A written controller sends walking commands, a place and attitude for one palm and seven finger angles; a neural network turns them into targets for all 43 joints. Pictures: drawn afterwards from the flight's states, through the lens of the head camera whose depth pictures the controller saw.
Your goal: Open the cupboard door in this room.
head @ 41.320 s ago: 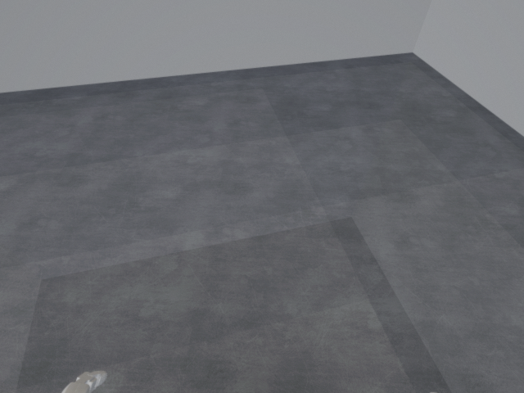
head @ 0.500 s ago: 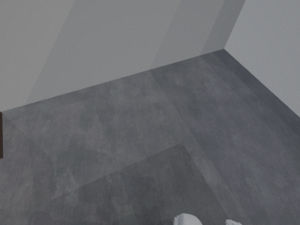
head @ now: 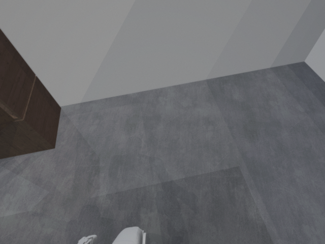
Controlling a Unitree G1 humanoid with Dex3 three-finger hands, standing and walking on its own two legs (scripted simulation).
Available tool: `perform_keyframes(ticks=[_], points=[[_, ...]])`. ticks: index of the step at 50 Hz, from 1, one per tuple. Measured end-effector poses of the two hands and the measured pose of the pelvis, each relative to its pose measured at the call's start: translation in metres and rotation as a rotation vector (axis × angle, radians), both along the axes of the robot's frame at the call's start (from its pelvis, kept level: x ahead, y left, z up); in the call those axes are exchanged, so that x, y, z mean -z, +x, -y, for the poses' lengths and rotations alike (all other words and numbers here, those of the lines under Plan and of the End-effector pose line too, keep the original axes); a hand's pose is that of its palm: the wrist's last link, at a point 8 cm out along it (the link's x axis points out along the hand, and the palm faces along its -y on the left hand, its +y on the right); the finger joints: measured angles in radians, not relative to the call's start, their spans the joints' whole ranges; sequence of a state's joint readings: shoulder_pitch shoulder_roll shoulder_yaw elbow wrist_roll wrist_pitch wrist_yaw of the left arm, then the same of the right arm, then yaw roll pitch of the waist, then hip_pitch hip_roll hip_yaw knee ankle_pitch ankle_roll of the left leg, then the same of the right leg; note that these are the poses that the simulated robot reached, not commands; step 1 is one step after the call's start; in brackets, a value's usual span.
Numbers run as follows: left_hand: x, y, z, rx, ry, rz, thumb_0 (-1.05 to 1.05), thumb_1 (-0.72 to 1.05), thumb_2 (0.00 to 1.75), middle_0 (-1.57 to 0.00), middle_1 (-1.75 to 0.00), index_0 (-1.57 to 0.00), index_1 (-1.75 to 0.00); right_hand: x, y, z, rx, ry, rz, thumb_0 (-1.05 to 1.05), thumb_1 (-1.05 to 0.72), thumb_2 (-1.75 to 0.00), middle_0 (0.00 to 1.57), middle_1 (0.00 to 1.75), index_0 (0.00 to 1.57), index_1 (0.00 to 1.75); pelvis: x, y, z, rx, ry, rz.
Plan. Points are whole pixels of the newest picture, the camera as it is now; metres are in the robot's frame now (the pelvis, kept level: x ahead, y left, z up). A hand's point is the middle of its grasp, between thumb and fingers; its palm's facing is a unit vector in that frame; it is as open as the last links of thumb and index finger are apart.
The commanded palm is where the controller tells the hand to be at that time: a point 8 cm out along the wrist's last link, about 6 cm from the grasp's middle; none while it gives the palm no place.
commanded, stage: turn to face it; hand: left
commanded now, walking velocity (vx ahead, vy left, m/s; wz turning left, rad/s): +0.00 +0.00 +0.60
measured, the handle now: out of the picture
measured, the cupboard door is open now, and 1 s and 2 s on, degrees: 40 40 40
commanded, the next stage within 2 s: take the last steps up to it in 1.16 s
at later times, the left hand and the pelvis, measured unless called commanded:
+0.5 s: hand out of the picture +0.04 +0.26 -0.17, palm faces +0.30 -0.92 -0.25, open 7.4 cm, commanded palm none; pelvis +0.02 +0.03 -0.01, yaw +16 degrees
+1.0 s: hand out of the picture +0.01 +0.17 -0.15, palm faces +0.55 -0.79 -0.27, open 7.3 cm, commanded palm none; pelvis +0.05 -0.03 +0.00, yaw +35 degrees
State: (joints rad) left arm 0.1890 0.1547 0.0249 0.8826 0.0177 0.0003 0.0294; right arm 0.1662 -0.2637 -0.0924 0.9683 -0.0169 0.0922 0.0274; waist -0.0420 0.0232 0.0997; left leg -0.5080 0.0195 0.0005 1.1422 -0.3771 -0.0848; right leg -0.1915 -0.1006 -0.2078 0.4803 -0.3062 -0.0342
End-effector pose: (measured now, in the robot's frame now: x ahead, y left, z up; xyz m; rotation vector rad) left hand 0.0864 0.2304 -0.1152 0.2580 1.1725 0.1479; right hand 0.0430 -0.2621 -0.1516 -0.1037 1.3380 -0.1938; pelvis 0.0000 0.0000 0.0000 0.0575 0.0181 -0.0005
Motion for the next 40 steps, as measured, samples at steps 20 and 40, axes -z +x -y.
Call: perform_keyframes(ticks=[20, 40], points=[[0.036, -0.092, -0.076, -0.338, -0.038, -0.112, 0.01, 0.91, 0.9, -0.2, -0.3, -0.2, -0.29, -0.025, 0.137, -0.08, -0.38, -0.079, 0.186, 0.0, -0.91, -0.9, 0.2, 0.3, 0.2, 0.3, 0.011, 0.011, -0.038, -0.246, -0.06, 0.004], [-0.003, -0.043, -0.015, -0.425, 0.039, 0.081, 0.01, 0.9, 0.9, -0.2, -0.3, -0.2, -0.29, 0.012, 0.139, -0.025, -0.451, -0.001, -0.019, 0.01, -0.91, -0.9, 0.2, 0.3, 0.2, 0.3, 0.009, 0.041, 0.019, -0.469, -0.017, 0.012]])
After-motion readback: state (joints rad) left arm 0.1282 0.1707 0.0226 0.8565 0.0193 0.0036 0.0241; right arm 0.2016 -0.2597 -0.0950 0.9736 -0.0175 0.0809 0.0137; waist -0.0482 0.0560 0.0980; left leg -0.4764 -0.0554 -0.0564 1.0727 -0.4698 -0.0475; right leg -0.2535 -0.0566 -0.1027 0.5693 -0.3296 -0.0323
